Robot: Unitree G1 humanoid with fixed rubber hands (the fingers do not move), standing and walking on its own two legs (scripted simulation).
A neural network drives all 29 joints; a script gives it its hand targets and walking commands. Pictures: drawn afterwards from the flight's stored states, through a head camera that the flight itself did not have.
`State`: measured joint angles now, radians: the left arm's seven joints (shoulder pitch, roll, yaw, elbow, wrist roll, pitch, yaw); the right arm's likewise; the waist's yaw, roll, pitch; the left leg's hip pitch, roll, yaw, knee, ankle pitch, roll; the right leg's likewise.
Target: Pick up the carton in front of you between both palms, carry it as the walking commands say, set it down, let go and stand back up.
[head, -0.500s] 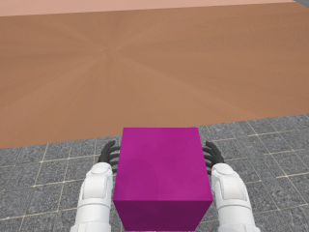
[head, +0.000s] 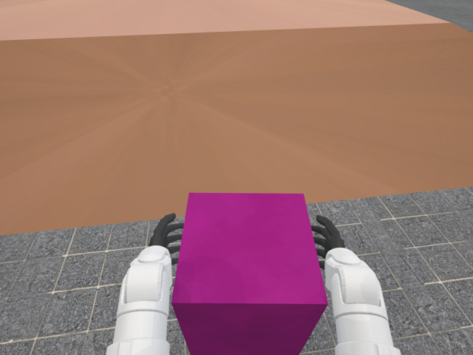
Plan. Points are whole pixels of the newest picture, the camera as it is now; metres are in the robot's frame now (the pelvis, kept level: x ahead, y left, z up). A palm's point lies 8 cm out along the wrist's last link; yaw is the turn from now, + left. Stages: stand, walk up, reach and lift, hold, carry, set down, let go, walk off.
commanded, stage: carry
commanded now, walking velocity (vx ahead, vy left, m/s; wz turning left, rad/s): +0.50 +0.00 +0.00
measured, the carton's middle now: (245, 276) +0.29 +0.00 -0.02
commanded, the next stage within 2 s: none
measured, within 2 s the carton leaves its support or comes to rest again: neither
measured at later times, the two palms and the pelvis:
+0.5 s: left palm (162, 195) +0.40 +0.16 +0.09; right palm (313, 190) +0.41 -0.14 +0.09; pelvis +0.17 +0.00 +0.00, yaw +2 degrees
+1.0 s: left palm (166, 114) +0.72 +0.21 +0.10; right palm (274, 115) +0.70 -0.09 +0.10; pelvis +0.47 +0.07 +0.01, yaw +0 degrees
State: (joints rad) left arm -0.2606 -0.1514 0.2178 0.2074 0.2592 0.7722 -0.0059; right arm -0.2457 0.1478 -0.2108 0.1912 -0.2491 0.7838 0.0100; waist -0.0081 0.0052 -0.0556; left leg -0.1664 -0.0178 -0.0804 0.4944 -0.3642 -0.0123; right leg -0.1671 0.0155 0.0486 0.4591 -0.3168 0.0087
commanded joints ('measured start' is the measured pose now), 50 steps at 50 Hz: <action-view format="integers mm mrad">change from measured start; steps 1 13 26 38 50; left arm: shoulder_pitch -544 -388 -201 -126 -46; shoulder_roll -912 -833 -758 -621 -733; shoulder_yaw -592 -810 -748 -770 -785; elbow -102 -507 -796 -847 -785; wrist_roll -282 -456 -483 -509 -411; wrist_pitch -9 268 414 443 387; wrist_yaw -201 -61 85 86 45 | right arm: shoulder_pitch -609 -352 -196 -40 -120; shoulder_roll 918 818 748 643 706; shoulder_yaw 615 731 733 688 815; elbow -119 -506 -755 -754 -810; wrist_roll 297 385 484 426 504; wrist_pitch -19 252 407 408 377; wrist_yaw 201 41 -72 -120 -6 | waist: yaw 16 -19 25 -21 -11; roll -108 162 -81 299 117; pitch -186 -216 -180 -275 -153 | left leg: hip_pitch -171 181 -558 382 169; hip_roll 14 264 145 475 278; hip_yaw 90 -142 163 -483 141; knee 69 -260 347 -319 -358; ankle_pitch -111 126 58 -90 255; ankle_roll -4 156 1 233 133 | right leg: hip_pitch -2 -408 185 -535 -507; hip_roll -168 -22 -339 -33 -122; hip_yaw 146 -203 61 -175 -191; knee -177 148 -328 727 261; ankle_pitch -337 -75 -4 -164 233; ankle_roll -67 12 -145 32 3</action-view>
